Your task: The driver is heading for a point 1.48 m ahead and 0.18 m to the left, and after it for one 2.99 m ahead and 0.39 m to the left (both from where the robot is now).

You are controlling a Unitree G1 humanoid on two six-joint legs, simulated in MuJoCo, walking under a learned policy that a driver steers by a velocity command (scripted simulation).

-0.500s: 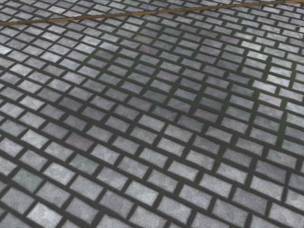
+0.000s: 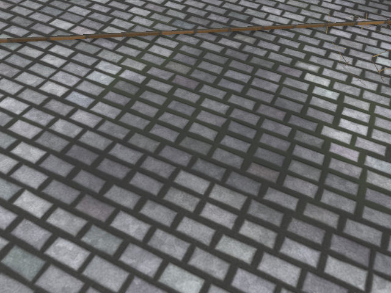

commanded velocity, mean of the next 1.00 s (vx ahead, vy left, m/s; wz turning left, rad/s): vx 0.48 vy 0.00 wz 0.20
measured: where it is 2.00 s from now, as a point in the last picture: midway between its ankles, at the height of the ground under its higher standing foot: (159, 171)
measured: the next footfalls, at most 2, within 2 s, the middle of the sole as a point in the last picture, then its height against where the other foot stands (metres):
right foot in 0.34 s outside the picture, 0.03 m lower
left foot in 0.86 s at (167, 257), level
